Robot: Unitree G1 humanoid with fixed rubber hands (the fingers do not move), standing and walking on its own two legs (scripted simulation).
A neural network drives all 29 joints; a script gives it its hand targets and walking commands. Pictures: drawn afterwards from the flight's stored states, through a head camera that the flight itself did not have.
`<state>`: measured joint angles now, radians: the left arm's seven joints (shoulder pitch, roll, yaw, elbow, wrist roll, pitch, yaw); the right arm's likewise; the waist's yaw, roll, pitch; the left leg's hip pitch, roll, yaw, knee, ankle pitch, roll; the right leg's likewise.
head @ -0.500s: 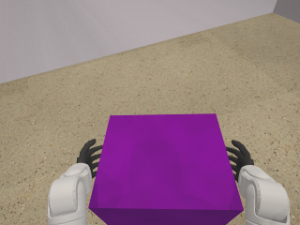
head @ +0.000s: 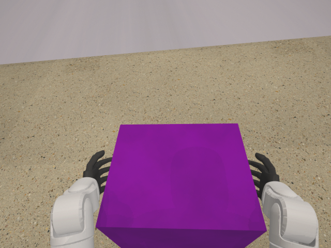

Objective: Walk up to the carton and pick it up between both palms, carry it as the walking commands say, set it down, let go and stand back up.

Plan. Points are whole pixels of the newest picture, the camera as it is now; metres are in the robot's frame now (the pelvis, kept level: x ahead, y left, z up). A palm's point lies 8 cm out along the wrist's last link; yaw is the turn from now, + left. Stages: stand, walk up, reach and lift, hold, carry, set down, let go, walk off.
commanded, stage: carry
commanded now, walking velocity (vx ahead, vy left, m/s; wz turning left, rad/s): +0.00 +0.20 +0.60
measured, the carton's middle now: (178, 187) +0.28 +0.00 -0.01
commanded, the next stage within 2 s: none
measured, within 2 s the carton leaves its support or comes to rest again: neither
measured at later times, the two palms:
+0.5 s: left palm out of the picture +0.17 +0.41 +0.07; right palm (158, 172) +0.28 +0.05 +0.07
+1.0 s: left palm out of the picture +0.08 +0.52 +0.08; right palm (93, 190) +0.24 +0.18 +0.08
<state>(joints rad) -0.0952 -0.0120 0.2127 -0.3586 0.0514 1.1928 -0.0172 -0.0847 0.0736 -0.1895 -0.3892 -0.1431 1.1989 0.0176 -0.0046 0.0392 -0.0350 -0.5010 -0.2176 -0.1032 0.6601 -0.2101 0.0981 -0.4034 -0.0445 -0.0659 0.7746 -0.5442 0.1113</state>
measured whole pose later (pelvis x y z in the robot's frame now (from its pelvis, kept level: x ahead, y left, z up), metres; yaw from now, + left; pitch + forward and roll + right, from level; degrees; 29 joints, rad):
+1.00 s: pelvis -0.07 +0.24 +0.01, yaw +25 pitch +3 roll -2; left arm -0.07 -0.03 0.21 -0.37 0.05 1.17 -0.02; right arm -0.08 0.08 -0.19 -0.42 -0.14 1.21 0.02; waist 0.00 0.03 -0.02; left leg -0.44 -0.07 -0.08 0.66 -0.27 0.05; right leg -0.37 -0.07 -0.09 0.80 -0.50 0.06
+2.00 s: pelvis -0.12 +0.22 +0.02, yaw +25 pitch +1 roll -1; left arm -0.08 -0.03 0.21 -0.37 0.05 1.17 -0.01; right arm -0.08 0.08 -0.19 -0.41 -0.14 1.20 0.02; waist 0.00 0.04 -0.07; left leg -0.42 -0.08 -0.06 0.52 -0.11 0.04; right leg -0.35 -0.05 -0.09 0.59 -0.27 0.04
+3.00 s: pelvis -0.09 +0.22 +0.02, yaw +24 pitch +1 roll +0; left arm -0.10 -0.03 0.21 0.05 0.05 0.77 0.01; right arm -0.08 0.08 -0.24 0.03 -0.14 0.75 0.02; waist -0.01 -0.01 -0.06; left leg -0.37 -0.07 -0.06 0.52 -0.15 0.04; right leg -0.29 -0.03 -0.09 0.55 -0.27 0.00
